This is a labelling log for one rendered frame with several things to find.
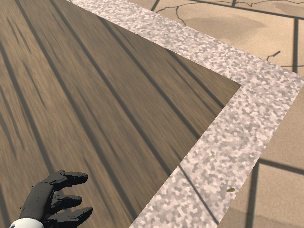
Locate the robot left hand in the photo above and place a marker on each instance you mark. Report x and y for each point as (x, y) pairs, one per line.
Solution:
(42, 204)

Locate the left robot forearm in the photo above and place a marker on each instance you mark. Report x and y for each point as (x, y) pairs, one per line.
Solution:
(27, 223)

